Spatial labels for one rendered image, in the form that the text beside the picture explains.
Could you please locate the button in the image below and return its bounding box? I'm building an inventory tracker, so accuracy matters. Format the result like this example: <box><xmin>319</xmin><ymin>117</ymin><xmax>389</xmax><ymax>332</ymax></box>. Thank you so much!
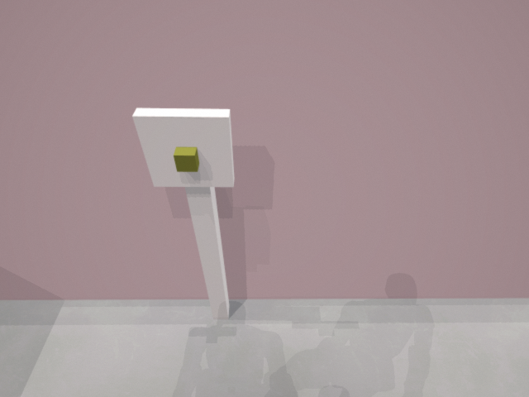
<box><xmin>174</xmin><ymin>147</ymin><xmax>199</xmax><ymax>172</ymax></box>

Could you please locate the panel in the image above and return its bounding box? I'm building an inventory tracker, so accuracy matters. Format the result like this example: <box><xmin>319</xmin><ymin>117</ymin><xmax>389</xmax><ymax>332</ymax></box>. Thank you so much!
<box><xmin>132</xmin><ymin>108</ymin><xmax>234</xmax><ymax>319</ymax></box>

